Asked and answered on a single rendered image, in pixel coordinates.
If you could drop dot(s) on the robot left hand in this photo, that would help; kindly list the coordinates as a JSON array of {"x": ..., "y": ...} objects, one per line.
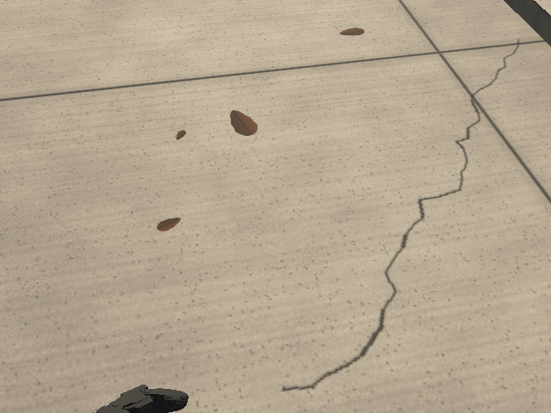
[{"x": 143, "y": 400}]

